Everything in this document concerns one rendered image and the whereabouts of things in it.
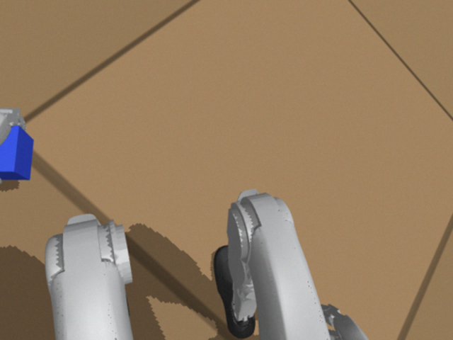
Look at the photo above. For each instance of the left robot hand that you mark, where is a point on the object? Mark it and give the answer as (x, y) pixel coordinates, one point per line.
(9, 117)

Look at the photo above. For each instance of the cube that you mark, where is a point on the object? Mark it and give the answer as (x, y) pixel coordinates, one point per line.
(16, 155)

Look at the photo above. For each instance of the right robot hand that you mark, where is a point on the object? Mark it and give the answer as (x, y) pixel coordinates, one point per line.
(345, 327)

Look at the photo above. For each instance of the right robot foot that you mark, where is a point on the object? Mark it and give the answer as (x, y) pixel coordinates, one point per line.
(224, 283)

